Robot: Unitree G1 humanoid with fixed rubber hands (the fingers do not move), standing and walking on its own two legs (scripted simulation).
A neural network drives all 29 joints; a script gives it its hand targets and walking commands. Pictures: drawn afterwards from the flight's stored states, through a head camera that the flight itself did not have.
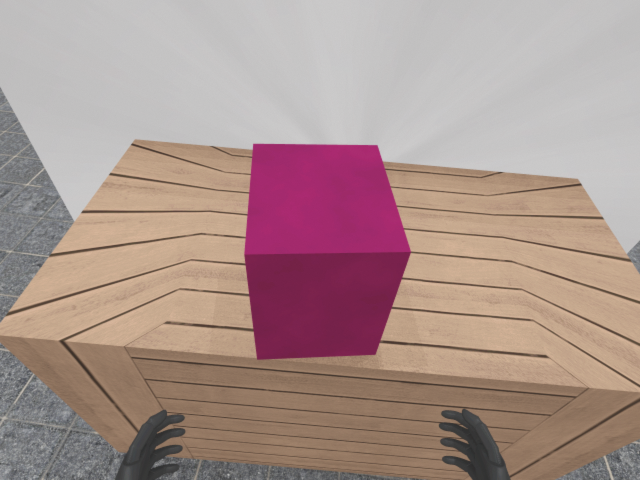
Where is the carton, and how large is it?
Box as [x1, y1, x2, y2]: [244, 144, 410, 359]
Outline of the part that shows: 253,144 244,255 257,359 375,354 410,253 377,145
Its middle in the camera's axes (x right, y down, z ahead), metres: -0.01 +0.02 +0.62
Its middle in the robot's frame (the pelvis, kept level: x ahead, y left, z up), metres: +0.45 +0.03 +0.01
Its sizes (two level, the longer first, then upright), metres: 0.228 0.196 0.259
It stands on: a pedestal, 0.66 m high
